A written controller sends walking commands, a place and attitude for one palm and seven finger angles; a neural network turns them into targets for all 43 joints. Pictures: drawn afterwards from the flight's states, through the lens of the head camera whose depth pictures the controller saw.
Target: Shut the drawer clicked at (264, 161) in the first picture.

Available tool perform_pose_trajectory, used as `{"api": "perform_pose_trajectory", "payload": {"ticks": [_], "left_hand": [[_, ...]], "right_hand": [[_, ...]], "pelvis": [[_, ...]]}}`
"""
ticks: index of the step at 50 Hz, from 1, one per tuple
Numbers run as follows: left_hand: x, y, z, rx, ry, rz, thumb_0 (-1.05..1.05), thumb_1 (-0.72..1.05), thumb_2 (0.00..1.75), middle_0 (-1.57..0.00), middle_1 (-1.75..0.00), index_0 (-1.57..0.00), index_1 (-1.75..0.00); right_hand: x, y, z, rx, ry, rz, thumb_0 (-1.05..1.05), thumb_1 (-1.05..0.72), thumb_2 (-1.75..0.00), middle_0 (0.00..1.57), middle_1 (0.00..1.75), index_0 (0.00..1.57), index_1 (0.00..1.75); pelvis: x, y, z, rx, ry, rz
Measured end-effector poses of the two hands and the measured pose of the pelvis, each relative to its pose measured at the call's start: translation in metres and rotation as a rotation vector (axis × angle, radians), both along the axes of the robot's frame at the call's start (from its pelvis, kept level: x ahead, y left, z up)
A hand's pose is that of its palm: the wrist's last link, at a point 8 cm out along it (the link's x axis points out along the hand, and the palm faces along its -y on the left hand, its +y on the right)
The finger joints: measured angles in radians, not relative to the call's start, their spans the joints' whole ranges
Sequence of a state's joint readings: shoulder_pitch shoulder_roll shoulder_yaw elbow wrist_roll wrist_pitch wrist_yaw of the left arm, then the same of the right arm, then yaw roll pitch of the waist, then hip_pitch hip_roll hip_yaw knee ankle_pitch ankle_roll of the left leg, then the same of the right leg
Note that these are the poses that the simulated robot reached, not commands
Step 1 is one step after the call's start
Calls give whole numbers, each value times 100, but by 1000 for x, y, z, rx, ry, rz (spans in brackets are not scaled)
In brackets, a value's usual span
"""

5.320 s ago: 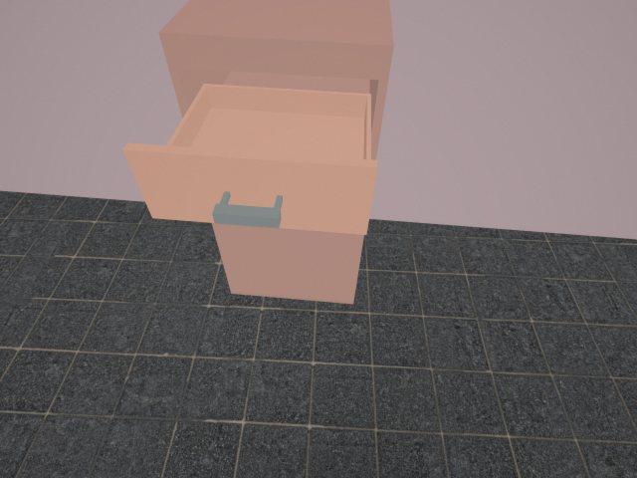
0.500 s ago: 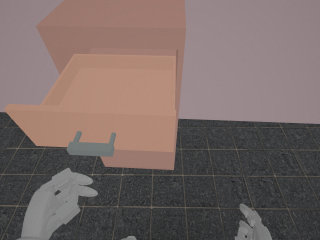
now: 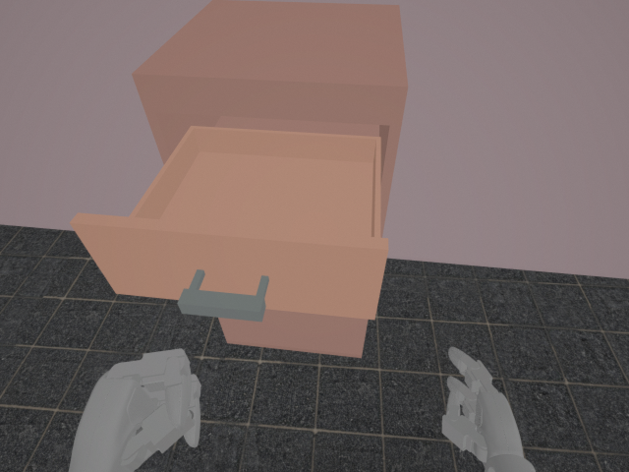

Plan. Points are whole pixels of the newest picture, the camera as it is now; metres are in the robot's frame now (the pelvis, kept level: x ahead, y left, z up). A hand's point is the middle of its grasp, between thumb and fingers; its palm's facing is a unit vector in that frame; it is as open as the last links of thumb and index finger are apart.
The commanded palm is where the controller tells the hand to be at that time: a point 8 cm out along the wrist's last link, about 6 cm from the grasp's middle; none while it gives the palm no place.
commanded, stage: raise the hand and make a fist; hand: left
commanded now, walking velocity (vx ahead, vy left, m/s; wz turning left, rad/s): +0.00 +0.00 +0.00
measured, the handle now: (227, 292) +0.33 +0.16 +0.05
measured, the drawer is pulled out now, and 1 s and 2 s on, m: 0.29 0.29 0.29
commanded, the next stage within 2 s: bring the fist close to the handle in 0.62 s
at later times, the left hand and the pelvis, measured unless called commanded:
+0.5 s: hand (190, 407) +0.15 +0.13 +0.14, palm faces +0.01 -1.00 -0.09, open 3.3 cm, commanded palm +0.11 +0.18 +0.15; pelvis +0.00 -0.02 +0.01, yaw +0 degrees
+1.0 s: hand (196, 398) +0.17 +0.13 +0.12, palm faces +0.01 -1.00 -0.07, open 3.3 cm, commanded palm +0.14 +0.18 +0.12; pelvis +0.01 -0.03 +0.01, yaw +1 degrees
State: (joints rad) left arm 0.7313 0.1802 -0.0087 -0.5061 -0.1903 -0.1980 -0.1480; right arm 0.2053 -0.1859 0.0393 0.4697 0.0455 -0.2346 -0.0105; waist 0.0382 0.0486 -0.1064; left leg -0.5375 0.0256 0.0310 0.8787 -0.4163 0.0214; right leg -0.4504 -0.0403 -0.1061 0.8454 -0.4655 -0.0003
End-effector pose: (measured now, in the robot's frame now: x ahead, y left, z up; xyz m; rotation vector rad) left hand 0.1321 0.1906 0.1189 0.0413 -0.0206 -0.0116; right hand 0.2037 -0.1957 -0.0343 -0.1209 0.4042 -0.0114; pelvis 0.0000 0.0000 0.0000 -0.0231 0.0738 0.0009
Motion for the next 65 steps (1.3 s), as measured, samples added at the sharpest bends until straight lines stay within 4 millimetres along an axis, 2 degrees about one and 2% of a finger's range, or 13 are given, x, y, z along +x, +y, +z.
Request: {"api": "perform_pose_trajectory", "payload": {"ticks": [6, 14, 20, 29, 38, 48, 52, 57, 65], "left_hand": [[-2, -2, 14, 9, -14, 2, 2, 90, 90, -137, -157, -137, -156], [0, -11, 32, 31, -35, -16, 2, 90, 90, -139, -160, -140, -159], [0, -13, 28, 33, 4, -2, 2, 90, 90, -140, -160, -140, -160], [-1, -8, 30, 54, -13, 25, 2, 90, 90, -140, -160, -140, -160], [-1, -12, 29, 53, -2, 13, 2, 90, 90, -140, -160, -140, -160], [10, -5, 7, 27, 36, 27, 2, 90, 90, -140, -160, -140, -160], [19, -4, 1, 22, 32, 14, 2, 90, 90, -140, -160, -140, -160], [30, -11, -7, 0, 35, -13, 2, 91, 90, -140, -160, -140, -160], [38, -17, -22, -1, 54, -15, 2, 90, 90, -140, -160, -140, -160]], "right_hand": [[-6, 3, 0, 7, 12, 18, 1, -90, -90, 21, 30, 21, 30], [-21, -15, -4, 2, 35, -20, 1, -90, -90, 21, 30, 21, 30], [-27, -31, -4, -8, 43, -58, 1, -90, -90, 21, 30, 21, 30], [-21, -47, 0, -20, 6, -64, 1, -90, -90, 20, 29, 20, 30], [-8, -50, 7, -9, -42, -56, 1, -90, -90, 20, 29, 20, 30], [-7, -49, 2, -34, -7, -33, 1, -90, -90, 20, 30, 21, 30], [-12, -51, -3, -46, 23, -37, 1, -90, -90, 20, 30, 21, 30], [-21, -53, -11, -50, 60, -56, 1, -90, -90, 20, 30, 21, 30], [-35, -51, -24, -53, 132, -79, 1, -90, -90, 20, 30, 21, 30]], "pelvis": [[0, 0, 3, -2, -20, 4], [1, -5, 7, 5, -40, -1], [2, -12, 11, 12, -47, -6], [5, -23, 12, 13, -53, 0], [8, -29, 15, 18, -58, 1], [7, -31, 14, 18, -42, 9], [6, -29, 13, 16, -33, 10], [6, -24, 11, 18, -18, 5], [4, -19, 5, 21, 12, -5]]}}
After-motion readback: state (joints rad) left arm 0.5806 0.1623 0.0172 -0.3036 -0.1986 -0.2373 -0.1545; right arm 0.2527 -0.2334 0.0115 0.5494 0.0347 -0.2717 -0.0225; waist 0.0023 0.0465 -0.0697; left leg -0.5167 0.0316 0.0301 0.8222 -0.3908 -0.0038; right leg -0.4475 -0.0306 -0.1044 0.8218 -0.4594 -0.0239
